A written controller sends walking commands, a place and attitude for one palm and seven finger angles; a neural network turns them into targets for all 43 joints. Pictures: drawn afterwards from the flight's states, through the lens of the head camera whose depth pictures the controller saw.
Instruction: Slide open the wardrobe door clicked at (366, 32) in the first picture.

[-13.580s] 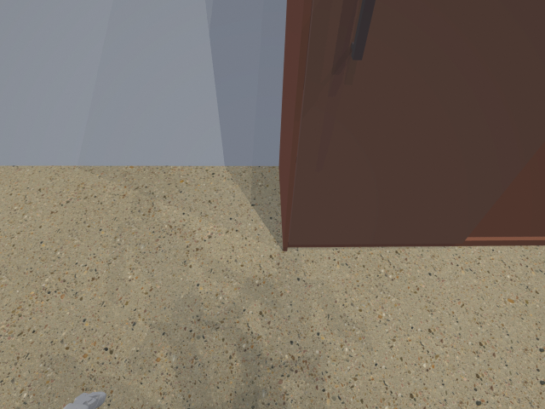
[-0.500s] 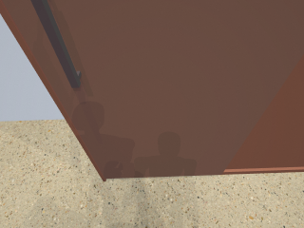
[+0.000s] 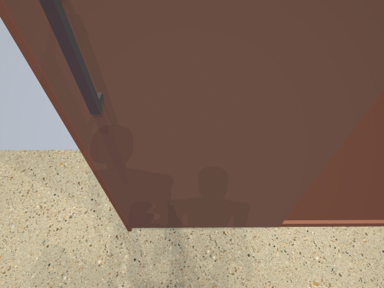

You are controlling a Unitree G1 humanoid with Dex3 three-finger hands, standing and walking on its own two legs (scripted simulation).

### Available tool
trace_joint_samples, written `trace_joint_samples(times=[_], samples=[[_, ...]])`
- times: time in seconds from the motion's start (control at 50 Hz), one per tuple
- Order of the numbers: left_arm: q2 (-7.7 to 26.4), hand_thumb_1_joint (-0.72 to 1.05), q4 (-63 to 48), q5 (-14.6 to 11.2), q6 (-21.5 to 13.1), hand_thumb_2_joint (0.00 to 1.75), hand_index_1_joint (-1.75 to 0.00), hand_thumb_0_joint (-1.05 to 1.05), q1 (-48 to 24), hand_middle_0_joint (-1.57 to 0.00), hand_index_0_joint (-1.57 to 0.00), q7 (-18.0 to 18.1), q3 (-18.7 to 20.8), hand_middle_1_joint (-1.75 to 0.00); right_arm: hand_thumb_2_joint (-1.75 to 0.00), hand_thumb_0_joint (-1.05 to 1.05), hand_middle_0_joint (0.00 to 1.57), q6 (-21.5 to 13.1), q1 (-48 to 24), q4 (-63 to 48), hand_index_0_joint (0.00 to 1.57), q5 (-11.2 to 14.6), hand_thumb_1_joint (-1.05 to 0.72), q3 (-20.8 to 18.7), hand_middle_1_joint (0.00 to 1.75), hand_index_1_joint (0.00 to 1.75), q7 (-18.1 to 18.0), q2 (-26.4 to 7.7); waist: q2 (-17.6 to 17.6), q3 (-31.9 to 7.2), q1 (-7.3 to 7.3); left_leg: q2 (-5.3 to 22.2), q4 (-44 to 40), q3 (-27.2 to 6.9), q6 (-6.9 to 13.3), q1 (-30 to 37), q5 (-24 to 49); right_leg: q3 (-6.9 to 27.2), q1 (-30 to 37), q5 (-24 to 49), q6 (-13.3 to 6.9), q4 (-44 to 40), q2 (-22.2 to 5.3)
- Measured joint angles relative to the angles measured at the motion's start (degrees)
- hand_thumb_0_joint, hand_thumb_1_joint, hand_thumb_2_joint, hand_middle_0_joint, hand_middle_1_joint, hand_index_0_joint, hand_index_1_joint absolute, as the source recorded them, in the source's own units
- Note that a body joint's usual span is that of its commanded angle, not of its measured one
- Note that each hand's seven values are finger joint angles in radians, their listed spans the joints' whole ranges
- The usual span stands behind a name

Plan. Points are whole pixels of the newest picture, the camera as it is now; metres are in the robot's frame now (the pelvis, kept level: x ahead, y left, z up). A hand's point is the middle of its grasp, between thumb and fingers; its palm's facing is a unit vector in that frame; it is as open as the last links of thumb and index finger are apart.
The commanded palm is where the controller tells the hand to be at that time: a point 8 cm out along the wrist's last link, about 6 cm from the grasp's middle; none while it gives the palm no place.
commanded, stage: look again from close up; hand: left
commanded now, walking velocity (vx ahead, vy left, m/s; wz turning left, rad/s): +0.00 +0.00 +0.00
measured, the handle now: (79, 55) +0.47 +0.25 +0.25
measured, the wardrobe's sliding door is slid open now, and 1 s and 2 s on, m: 0.00 0.00 0.00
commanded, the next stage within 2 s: shuffle to correct the standing spot in 0.78 s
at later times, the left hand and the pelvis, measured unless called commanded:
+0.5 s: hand out of the picture +0.01 +0.18 -0.17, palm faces +0.03 -0.98 -0.21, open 7.3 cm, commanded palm none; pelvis +0.00 +0.00 +0.00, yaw +0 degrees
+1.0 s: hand out of the picture +0.00 +0.18 -0.18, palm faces +0.04 -0.98 -0.20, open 7.3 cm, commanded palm none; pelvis +0.00 +0.00 +0.00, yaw +1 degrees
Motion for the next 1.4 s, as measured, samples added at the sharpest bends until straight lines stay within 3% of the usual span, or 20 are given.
trace_joint_samples(times=[0.92,1.14,1.24,1.34,1.4], samples=[[0.21,0.92,-0.26,-0.01,0.34,0.89,-0.30,0.00,0.22,-0.20,-0.20,-0.23,0.29,-0.30,-0.90,0.00,0.20,0.06,1.45,0.83,0.20,-0.06,-0.91,-0.10,0.30,0.30,-0.05,0.75,-0.76,0.38,0.04,0.15,-0.03,0.01,-0.07,-0.12,0.30,0.01,0.12,0.57,-0.13,-0.57,0.18],[0.11,0.91,-3.16,0.60,0.97,0.89,-0.30,0.00,-0.17,-0.20,-0.20,0.22,2.28,-0.30,-0.90,0.00,0.20,2.10,2.48,-1.07,0.20,-0.26,-0.91,-1.18,0.30,0.30,0.63,0.59,-1.02,0.25,0.55,0.51,7.14,-0.60,0.20,-6.50,-2.01,-2.01,-3.06,-0.88,0.44,2.91,-1.48],[0.83,0.91,-3.82,0.68,2.43,0.89,-0.30,0.00,0.13,-0.20,-0.20,0.05,3.28,-0.30,-0.90,0.00,0.19,1.77,3.09,-2.45,0.20,-0.58,-0.91,-1.73,0.30,0.30,0.89,0.98,-3.41,-0.01,1.00,-1.86,5.60,1.29,1.95,-5.93,-1.10,-0.43,-4.89,-2.21,2.16,6.07,-4.12],[0.92,0.91,-5.05,0.97,3.50,0.89,-0.30,0.00,-0.55,-0.20,-0.20,-0.12,3.25,-0.30,-0.90,0.00,0.19,1.70,4.31,-4.39,0.20,-0.81,-0.91,-1.35,0.30,0.30,0.52,1.17,-2.83,0.44,0.57,-3.41,6.17,1.60,3.73,-5.81,-1.80,1.20,-6.13,-9.93,2.23,11.72,-5.10],[0.46,0.91,-6.16,0.91,2.44,0.89,-0.30,0.00,-0.83,-0.20,-0.20,-0.09,3.19,-0.30,-0.90,0.00,0.20,1.95,4.43,-4.87,0.20,-0.62,-0.91,-1.16,0.30,0.30,0.62,1.05,-1.59,0.96,0.77,-3.52,9.16,1.37,3.90,-6.50,-3.59,1.30,-4.63,-4.57,3.08,9.69,-5.15]])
